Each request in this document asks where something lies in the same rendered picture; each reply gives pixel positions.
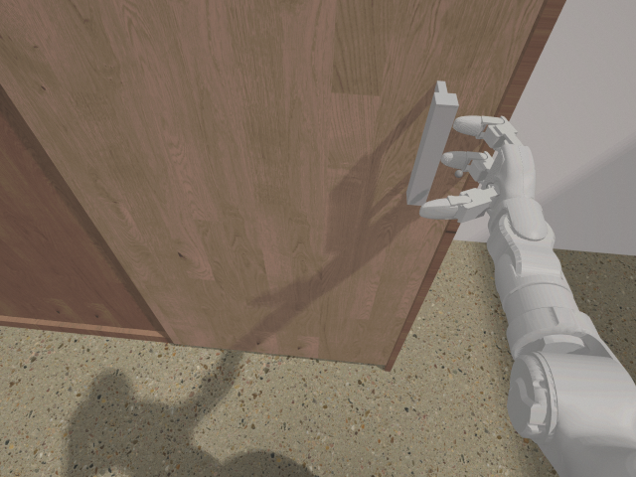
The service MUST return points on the wardrobe door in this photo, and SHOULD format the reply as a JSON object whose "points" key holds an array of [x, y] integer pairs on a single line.
{"points": [[54, 263], [247, 161]]}

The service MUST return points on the robot right upper arm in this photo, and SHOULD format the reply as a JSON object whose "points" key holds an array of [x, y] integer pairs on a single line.
{"points": [[580, 410]]}

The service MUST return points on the right robot hand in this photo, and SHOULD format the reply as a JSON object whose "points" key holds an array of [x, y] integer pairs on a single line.
{"points": [[513, 171]]}

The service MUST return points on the right robot forearm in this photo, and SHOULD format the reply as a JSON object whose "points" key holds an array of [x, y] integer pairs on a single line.
{"points": [[539, 305]]}

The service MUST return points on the handle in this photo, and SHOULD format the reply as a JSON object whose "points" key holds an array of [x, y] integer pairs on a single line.
{"points": [[437, 127]]}

